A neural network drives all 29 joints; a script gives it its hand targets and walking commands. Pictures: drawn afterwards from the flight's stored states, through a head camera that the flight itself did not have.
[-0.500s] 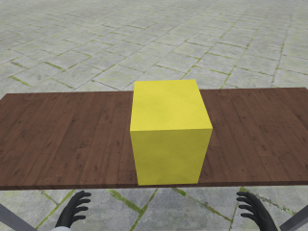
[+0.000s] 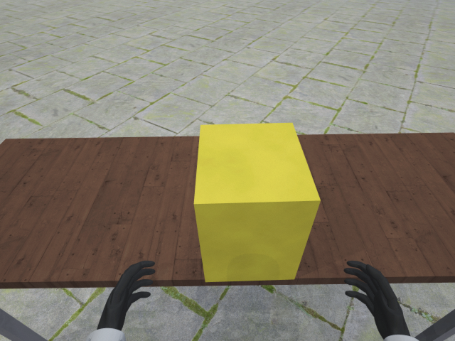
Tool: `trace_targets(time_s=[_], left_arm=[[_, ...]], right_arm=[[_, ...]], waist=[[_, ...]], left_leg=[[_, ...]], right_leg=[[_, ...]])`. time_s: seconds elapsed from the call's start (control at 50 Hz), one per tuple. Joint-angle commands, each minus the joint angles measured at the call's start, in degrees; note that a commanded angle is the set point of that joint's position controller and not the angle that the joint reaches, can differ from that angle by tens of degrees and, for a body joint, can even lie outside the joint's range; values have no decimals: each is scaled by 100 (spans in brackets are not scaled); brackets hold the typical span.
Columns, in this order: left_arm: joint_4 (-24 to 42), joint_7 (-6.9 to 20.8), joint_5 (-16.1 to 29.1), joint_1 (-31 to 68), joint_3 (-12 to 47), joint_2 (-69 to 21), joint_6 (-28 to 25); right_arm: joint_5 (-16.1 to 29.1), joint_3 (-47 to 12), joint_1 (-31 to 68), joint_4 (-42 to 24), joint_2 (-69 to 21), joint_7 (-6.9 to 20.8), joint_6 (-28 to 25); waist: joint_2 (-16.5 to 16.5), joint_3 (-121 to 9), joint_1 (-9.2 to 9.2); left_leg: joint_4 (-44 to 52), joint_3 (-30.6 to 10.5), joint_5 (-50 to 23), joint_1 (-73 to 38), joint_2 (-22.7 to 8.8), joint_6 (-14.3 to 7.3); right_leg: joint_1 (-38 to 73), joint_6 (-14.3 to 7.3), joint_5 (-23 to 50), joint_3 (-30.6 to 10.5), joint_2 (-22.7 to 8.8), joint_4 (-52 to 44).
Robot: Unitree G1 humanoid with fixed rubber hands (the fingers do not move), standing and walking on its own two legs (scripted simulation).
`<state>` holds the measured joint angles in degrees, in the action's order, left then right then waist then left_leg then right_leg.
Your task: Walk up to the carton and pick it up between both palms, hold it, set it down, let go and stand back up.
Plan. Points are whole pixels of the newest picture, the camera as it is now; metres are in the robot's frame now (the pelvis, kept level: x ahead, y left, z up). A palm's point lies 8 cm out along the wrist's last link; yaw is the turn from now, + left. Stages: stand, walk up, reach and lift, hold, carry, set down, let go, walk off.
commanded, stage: reach and lift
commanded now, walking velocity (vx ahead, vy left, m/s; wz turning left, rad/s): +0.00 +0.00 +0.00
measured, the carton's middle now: (248, 203) +0.41 -0.02 +0.03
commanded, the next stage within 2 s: none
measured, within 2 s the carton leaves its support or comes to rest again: neither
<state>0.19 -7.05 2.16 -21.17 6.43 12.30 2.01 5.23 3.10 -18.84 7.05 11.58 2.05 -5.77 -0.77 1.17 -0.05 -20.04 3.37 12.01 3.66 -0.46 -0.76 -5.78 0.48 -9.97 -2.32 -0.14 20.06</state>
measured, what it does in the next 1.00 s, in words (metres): stands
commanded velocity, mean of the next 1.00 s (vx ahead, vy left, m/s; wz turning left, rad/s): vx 0.00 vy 0.00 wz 0.00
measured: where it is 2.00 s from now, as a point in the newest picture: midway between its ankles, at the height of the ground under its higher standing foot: outside the picture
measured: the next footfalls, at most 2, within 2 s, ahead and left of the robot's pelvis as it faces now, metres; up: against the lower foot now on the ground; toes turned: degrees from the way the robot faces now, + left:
none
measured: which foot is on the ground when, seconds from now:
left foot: down 0.00-1.00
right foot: down 0.00-1.00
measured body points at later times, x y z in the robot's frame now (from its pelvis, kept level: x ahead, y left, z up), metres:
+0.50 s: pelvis +0.00 +0.00 +0.00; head -0.01 -0.01 +0.45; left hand +0.27 +0.18 +0.08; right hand +0.25 -0.22 +0.05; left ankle -0.01 +0.11 -0.75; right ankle +0.02 -0.13 -0.75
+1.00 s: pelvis +0.00 +0.00 +0.00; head -0.02 -0.01 +0.45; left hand +0.33 +0.18 +0.15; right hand +0.32 -0.21 +0.13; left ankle -0.01 +0.11 -0.75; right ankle +0.02 -0.13 -0.75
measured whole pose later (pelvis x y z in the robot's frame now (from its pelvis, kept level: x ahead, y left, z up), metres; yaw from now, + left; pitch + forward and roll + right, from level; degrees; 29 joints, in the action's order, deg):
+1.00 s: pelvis +0.00 +0.00 +0.00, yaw +0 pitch -5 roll +0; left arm 3.5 -7.2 4.1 17.6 -1.2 11.0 37.0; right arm 13.6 3.1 12.3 3.2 16.7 -3.0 20.4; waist -0.8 1.7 0.0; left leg -20.0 3.4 11.8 3.7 -0.5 -0.8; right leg -5.8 0.6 -9.8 -2.3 -0.1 20.1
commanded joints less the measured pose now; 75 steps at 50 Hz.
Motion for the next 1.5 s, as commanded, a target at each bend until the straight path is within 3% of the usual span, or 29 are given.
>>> trace_targets(time_s=[0.0,0.04,0.06,0.18,0.24,0.3,0.42,0.44,0.46,0.48,0.56,0.68,0.74,0.76,0.84,0.92,0.94,0.96,1.04,1.06,1.08,1.12,1.14,1.2,1.22,1.28,1.32,1.34,1.48], left_arm=[[1253,-112,909,411,-104,-240,-69],[1394,-117,807,552,-81,-180,59],[1398,-120,845,724,-104,-274,137],[1963,-235,878,1442,-147,-283,616],[1575,-229,1070,1937,-66,-330,1036],[1599,-273,884,2154,-175,-339,1246],[1713,-209,947,3246,-486,-292,1851],[1858,-215,664,2572,-742,-343,1937],[1791,-231,614,3094,-743,-313,2072],[1519,-172,728,3209,-617,-346,2239],[2182,-84,829,3569,-935,-107,2480],[1926,84,810,3663,-1141,-127,2948],[2219,35,935,4720,-1047,109,3009],[2473,-7,818,4284,-1081,-41,3073],[1501,19,903,5170,-1088,42,3321],[907,-27,948,6004,-1074,170,3406],[465,-70,772,6251,-1149,75,3496],[785,-132,656,5823,-1268,-27,3562],[559,46,620,5956,-1389,51,3612],[493,50,609,6244,-1458,152,3623],[-117,104,672,6914,-1497,362,3701],[279,50,766,6995,-1615,582,3568],[705,13,815,6632,-1436,390,3541],[155,18,889,7987,-1216,607,3589],[-39,1,833,7916,-1434,782,3602],[-314,-10,729,7812,-1350,563,3649],[159,-37,726,7617,-1345,579,3689],[-138,-8,722,7605,-1294,379,3751],[-967,-77,833,8981,-1456,959,3638]], right_arm=[[605,90,-235,-1921,378,-86,30],[717,-101,20,-2140,291,-158,136],[681,-51,228,-2382,316,-173,224],[760,-21,858,-2514,339,-226,634],[731,277,1527,-2460,470,-235,898],[786,-17,1682,-2486,497,-203,1025],[916,-23,2819,-2757,679,-361,1241],[1007,-83,1981,-2535,693,-423,1333],[1011,-88,2665,-2439,757,-402,1444],[841,346,2654,-2066,1033,-442,1561],[1184,18,3128,-2553,1011,-529,1665],[1301,16,3340,-2293,1210,-717,1952],[1274,284,4296,-2211,1334,-660,2126],[1517,144,3823,-2204,1348,-620,2120],[1297,408,4852,-1428,1566,-519,2294],[1374,417,5673,-643,1622,-394,2461],[1321,451,5790,116,1691,-382,2545],[1483,366,5381,-168,1699,-340,2535],[1700,114,5582,206,1736,-396,2574],[1741,122,5894,276,1831,-409,2594],[1614,131,6617,628,1913,-406,2663],[1510,166,6845,-67,1795,-482,2573],[1642,180,6504,-243,1764,-480,2518],[1563,480,7594,485,1961,-421,2583],[1537,386,7534,571,2119,-414,2566],[1594,378,7415,1357,2114,-399,2619],[1740,250,7402,987,2193,-380,2516],[1784,293,7533,1177,2171,-428,2523],[1839,-5,8768,1650,2109,-420,2536]], waist=[[463,-73,247],[366,-39,420],[624,12,375],[367,-191,405],[331,165,228],[396,-3,445],[476,-564,402],[397,-365,428],[210,-365,482],[360,-311,211],[478,-1103,277],[391,-944,219],[143,-1018,129],[97,-1103,129],[387,-953,48],[186,-1140,57],[16,-610,1],[387,-911,61],[519,-1189,-60],[275,-1390,28],[474,-1035,-2],[611,-1430,153],[633,-1821,-55],[274,-1784,-208],[438,-1669,-64],[218,-1672,-144],[62,-2319,-134],[267,-1922,-260],[473,-2137,10]], left_leg=[[738,-140,-852,-105,-26,221],[673,-104,-914,-141,9,238],[674,-71,-811,-57,52,185],[750,-104,-426,-60,-13,157],[824,-63,232,165,-49,180],[841,-150,113,293,-101,104],[603,-22,-664,162,-11,107],[609,-52,-1205,45,-15,147],[583,-47,-1052,58,-6,204],[535,-83,-973,-196,-77,241],[357,-100,-1618,-180,-4,213],[233,-31,-2162,-346,88,287],[299,-73,-1531,-173,-11,273],[251,-108,-2058,-454,-22,326],[362,-166,-986,-158,-97,218],[527,-172,-148,168,-106,88],[682,-183,194,348,-139,85],[572,-224,-323,152,-204,71],[323,-119,-1336,-97,-48,99],[303,-154,-1342,-183,-4,135],[386,-180,-790,208,-38,69],[359,-79,-751,485,47,-37],[263,-225,-1353,133,6,25],[261,-214,-871,220,-6,175],[318,-131,-961,334,-22,88],[241,-183,-1223,-2,-98,154],[-2,-342,-2213,-621,-129,335],[17,-269,-2166,-495,-132,280],[120,-159,-1360,252,-54,108]], right_leg=[[121,-398,197,87,245,-645],[49,-330,184,25,188,-631],[22,-280,83,9,212,-628],[-155,-335,-185,-58,186,-538],[-399,-348,-591,-44,197,-578],[-296,-400,-460,-109,179,-500],[90,-284,397,-85,209,-350],[202,-292,778,-101,220,-364],[132,-313,442,-78,260,-356],[62,-339,484,15,315,-384],[389,-267,1138,-54,296,-249],[594,-172,2021,-91,326,-225],[251,-289,1064,-39,335,-247],[288,-251,1416,-20,380,-266],[-69,-321,547,48,428,-351],[-74,-361,204,-51,313,-326],[-262,-359,-39,-18,319,-360],[92,-304,436,4,383,-294],[414,-214,1418,-24,367,-337],[406,-194,1310,-71,373,-364],[113,-195,1016,-80,323,-380],[514,-98,1247,-138,284,-244],[632,-100,1717,-77,338,-140],[45,-138,1069,98,374,-203],[130,-121,1221,73,379,-174],[38,-203,1372,35,408,-249],[228,-208,1880,162,493,-200],[40,-167,1959,161,481,-267],[412,-95,1946,114,374,-154]])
